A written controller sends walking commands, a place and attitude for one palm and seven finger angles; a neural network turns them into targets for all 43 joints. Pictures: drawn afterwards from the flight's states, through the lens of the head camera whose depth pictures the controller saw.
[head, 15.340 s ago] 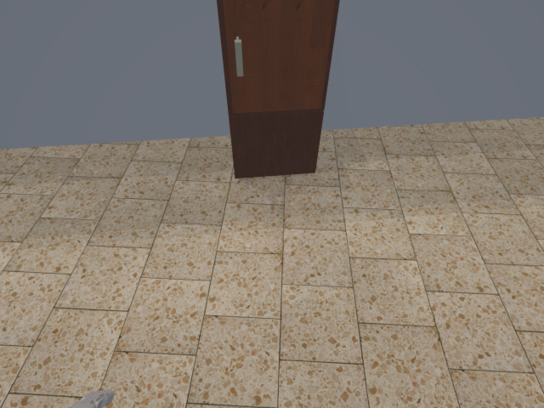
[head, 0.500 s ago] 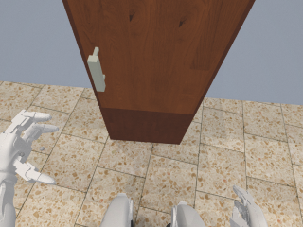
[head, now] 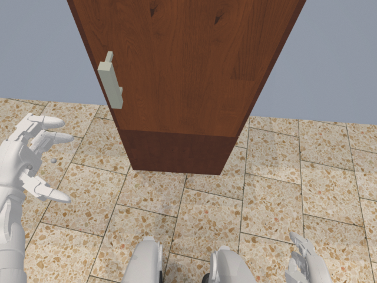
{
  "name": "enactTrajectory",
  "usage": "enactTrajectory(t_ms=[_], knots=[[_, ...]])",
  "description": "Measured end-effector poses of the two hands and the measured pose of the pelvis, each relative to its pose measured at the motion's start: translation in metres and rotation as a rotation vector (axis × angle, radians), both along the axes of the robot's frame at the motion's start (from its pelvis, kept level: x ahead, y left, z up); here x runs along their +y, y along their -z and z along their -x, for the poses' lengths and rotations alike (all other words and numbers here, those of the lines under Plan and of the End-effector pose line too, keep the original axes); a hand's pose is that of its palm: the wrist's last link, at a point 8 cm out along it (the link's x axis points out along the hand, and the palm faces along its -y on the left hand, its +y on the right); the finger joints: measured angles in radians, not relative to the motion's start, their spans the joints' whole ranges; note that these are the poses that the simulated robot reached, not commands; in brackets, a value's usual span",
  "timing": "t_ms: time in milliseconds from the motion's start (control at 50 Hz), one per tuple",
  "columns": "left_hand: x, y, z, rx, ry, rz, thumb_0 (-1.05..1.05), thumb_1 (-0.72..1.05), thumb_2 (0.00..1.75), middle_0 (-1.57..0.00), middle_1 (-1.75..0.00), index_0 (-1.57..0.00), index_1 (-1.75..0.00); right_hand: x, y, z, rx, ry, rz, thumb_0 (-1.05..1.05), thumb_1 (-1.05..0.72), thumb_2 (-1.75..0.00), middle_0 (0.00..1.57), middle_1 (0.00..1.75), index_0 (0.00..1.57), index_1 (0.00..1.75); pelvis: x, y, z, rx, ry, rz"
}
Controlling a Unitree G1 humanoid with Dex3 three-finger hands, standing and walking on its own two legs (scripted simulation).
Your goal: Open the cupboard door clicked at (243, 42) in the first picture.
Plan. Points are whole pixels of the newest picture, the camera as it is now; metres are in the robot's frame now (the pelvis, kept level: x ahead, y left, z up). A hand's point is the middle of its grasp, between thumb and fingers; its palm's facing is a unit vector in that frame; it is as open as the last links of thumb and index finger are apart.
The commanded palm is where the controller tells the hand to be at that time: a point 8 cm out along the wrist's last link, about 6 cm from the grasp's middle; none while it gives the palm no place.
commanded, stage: move the hooked fingers beside the handle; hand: left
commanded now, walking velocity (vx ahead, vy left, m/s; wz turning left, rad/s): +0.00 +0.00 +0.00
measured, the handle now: (113, 80) +0.55 +0.21 +0.03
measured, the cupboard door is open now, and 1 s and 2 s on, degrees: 0 0 0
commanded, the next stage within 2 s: none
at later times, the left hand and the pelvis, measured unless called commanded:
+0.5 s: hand (66, 133) +0.39 +0.27 +0.05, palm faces -0.02 -1.00 -0.04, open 14.0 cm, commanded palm +0.37 +0.32 +0.05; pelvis +0.01 +0.02 +0.01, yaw -1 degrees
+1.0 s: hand (83, 107) +0.46 +0.25 +0.04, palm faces -0.01 -1.00 -0.04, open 14.0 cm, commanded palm +0.44 +0.30 +0.04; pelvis +0.00 +0.01 -0.01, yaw -2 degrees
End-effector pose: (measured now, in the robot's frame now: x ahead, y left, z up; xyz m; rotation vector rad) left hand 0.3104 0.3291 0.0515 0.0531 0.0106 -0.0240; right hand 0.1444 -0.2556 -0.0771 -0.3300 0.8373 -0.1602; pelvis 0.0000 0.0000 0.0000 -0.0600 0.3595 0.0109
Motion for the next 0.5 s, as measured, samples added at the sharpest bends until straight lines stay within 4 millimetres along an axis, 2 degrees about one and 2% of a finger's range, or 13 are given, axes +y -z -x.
enactTrajectory(t_ms=[180, 380, 500], knots=[[0.009, 0.0, -0.025, 0.041, -0.014, 0.009, -0.01, -0.5, 0.3, -0.3, -1.2, -0.3, -1.19, -0.002, 0.001, 0.022, 0.075, 0.045, -0.004, 0.01, -0.9, -0.9, 0.2, 0.3, 0.2, 0.3, 0.006, -0.004, -0.005, 0.019, 0.012, -0.001], [-0.005, 0.006, -0.047, 0.018, 0.014, 0.019, -0.01, -0.5, 0.3, -0.3, -1.2, -0.3, -1.2, 0.002, 0.005, 0.035, 0.144, 0.07, 0.004, 0.01, -0.9, -0.9, 0.2, 0.3, 0.2, 0.3, 0.013, -0.005, -0.007, 0.031, 0.015, 0.0], [-0.006, 0.001, -0.059, -0.001, -0.005, 0.012, -0.01, -0.5, 0.3, -0.3, -1.2, -0.3, -1.2, 0.007, 0.004, 0.039, 0.156, 0.081, -0.004, 0.01, -0.9, -0.9, 0.2, 0.3, 0.2, 0.3, 0.015, -0.007, -0.007, 0.031, 0.019, 0.0]])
